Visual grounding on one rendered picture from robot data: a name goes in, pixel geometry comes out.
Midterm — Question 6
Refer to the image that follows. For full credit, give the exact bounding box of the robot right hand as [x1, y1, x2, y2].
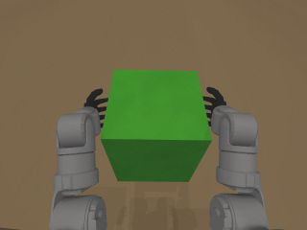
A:
[202, 86, 226, 127]

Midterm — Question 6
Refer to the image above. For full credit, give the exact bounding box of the robot left forearm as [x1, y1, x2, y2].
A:
[49, 106, 101, 230]

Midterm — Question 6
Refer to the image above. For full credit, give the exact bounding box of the carton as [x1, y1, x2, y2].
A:
[101, 69, 212, 182]

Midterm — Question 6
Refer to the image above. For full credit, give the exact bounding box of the robot right forearm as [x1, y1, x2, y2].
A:
[211, 105, 269, 227]

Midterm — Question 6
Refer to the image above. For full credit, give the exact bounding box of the robot left hand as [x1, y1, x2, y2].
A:
[83, 88, 108, 128]

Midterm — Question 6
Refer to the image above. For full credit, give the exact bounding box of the robot right upper arm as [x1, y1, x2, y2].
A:
[209, 193, 284, 230]

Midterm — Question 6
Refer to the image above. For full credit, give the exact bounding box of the robot left upper arm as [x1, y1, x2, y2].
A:
[50, 195, 107, 230]

